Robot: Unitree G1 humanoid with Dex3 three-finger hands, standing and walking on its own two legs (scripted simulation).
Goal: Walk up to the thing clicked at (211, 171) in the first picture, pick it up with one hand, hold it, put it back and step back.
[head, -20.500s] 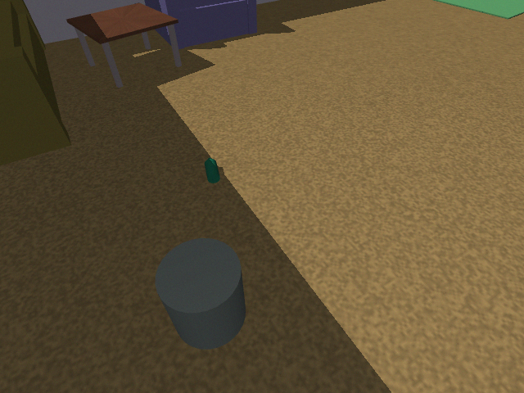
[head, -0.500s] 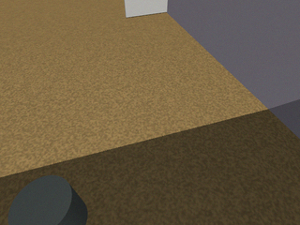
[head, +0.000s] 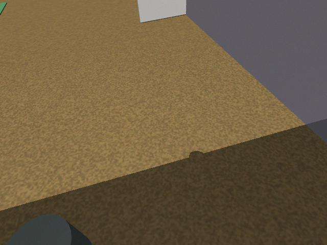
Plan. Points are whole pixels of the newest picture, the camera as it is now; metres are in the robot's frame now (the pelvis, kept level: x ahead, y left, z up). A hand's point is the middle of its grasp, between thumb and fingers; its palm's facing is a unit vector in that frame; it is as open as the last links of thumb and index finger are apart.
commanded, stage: walk up
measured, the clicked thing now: out of the picture +0.31 +1.46 -0.74
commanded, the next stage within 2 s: none
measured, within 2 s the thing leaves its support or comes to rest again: neither
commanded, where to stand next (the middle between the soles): +0.47 +0.05 m, yaw +1 degrees
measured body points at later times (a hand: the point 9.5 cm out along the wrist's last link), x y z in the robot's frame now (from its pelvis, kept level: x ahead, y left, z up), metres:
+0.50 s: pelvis +0.20 +0.04 +0.00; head +0.22 +0.05 +0.45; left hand +0.29 +0.36 -0.11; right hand +0.25 -0.28 -0.10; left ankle +0.18 +0.15 -0.74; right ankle +0.30 -0.11 -0.70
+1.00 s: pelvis +0.37 +0.00 -0.01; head +0.40 +0.03 +0.44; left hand +0.29 +0.31 -0.12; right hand +0.58 -0.27 -0.10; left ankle +0.41 +0.16 -0.72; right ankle +0.36 -0.10 -0.74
